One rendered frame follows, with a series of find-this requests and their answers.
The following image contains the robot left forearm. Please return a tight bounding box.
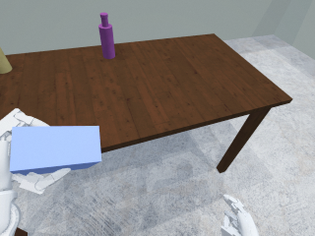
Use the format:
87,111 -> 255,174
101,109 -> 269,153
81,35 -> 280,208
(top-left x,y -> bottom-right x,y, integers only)
0,190 -> 22,236

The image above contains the left robot hand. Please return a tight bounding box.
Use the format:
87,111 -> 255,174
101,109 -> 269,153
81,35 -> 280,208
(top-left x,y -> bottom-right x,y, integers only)
0,108 -> 71,195

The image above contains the table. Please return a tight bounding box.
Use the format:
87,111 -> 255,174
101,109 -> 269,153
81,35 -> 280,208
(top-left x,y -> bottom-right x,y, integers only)
0,33 -> 292,236

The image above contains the right robot hand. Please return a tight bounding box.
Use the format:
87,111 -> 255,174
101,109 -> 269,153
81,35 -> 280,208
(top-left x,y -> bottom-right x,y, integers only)
220,194 -> 260,236

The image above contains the sponge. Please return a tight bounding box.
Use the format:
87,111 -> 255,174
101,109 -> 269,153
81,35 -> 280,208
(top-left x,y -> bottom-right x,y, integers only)
10,126 -> 101,176

